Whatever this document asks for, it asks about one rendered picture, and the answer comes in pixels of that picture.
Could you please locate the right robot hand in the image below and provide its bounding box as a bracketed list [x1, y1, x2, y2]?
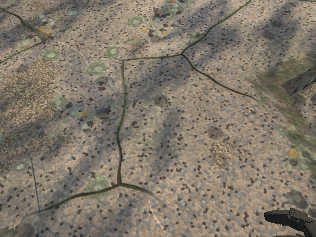
[264, 207, 316, 237]

